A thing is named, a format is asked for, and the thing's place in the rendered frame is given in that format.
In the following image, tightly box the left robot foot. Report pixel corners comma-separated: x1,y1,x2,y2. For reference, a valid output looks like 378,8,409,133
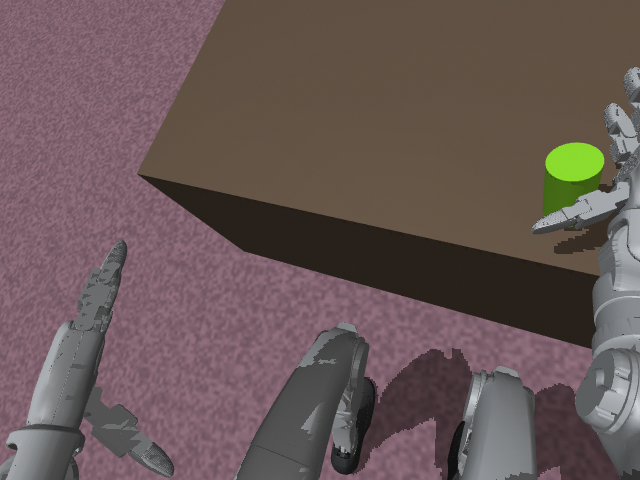
331,377,375,475

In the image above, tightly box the left robot arm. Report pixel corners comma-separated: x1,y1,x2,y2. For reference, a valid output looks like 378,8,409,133
0,425,85,480

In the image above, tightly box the can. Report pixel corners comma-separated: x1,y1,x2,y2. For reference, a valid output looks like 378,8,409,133
543,143,604,227

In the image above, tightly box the left robot hand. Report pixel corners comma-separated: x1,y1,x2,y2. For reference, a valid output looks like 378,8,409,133
26,240,174,478

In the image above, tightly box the right robot foot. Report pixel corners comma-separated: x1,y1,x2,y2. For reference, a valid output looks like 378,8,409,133
447,421,465,480

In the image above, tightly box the right robot arm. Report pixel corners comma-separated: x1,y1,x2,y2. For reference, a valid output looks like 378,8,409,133
575,208,640,480

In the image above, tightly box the right robot hand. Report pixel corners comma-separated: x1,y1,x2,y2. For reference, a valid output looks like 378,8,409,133
532,67,640,234

